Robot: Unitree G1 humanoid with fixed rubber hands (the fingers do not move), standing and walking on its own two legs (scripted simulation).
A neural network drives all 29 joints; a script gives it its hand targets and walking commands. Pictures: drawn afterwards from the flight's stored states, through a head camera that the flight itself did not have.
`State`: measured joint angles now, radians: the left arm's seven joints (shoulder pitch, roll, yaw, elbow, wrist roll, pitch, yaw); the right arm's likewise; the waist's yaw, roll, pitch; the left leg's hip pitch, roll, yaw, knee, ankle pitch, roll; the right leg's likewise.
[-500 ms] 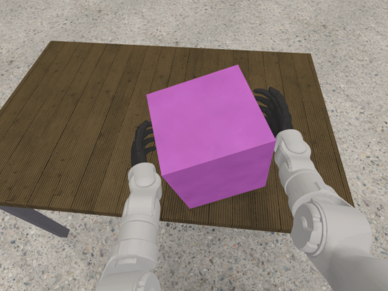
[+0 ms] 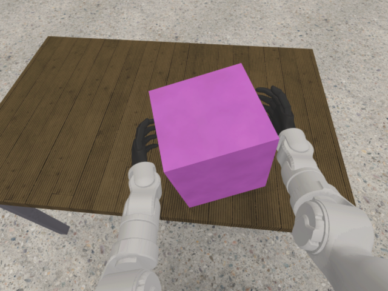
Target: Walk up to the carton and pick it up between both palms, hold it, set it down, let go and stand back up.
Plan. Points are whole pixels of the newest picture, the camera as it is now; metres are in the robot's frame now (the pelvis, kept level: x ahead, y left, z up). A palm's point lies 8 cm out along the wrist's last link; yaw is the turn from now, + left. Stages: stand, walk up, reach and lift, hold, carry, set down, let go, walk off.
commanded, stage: set down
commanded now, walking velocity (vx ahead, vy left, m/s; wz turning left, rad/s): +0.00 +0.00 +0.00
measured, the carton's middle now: (212, 143) +0.44 +0.00 -0.01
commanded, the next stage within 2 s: none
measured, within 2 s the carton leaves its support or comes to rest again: rests again in 0.88 s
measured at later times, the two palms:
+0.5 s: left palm (143, 157) +0.36 +0.15 +0.03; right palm (282, 124) +0.45 -0.14 +0.06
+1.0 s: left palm (151, 162) +0.36 +0.14 +0.01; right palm (283, 132) +0.45 -0.15 +0.03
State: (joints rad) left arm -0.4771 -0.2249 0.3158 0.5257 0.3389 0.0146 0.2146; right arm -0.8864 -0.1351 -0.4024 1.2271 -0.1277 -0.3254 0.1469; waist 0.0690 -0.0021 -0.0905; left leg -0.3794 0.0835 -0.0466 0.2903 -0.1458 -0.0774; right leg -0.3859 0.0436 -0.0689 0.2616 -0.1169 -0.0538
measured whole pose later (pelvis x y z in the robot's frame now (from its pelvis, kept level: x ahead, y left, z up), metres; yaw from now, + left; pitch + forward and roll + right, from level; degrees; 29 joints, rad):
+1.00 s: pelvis +0.00 +0.00 -0.01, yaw +0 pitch +19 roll -1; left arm -0.53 -0.23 0.33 0.65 0.33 -0.08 0.29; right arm -0.93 -0.21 -0.19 1.34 -0.04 -0.36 0.08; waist 0.07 0.01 -0.12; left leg -0.52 0.09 -0.05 0.37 -0.17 -0.07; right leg -0.52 0.05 -0.07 0.31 -0.13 -0.06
